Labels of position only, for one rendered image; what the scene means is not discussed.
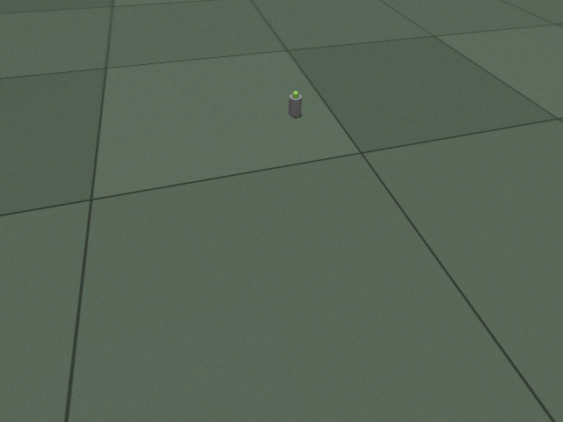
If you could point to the bottle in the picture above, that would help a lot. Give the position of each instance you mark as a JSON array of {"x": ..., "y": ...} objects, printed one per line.
[{"x": 295, "y": 102}]

